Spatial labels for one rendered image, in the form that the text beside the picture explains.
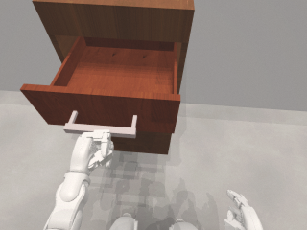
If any right robot hand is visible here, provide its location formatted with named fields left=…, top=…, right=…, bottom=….
left=224, top=190, right=263, bottom=230

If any left robot hand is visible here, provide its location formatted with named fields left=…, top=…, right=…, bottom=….
left=69, top=129, right=114, bottom=176

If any handle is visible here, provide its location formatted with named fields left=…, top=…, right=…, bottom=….
left=63, top=110, right=137, bottom=139

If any left robot thigh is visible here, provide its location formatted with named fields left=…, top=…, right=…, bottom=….
left=109, top=217, right=138, bottom=230

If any robot left forearm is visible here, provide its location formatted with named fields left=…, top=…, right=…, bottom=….
left=43, top=171, right=91, bottom=230

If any cabinet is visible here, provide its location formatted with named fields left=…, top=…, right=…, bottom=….
left=32, top=0, right=195, bottom=155

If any left robot shin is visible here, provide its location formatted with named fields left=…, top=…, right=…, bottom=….
left=123, top=213, right=132, bottom=218

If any drawer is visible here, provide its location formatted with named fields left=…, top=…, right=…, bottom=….
left=19, top=36, right=181, bottom=134

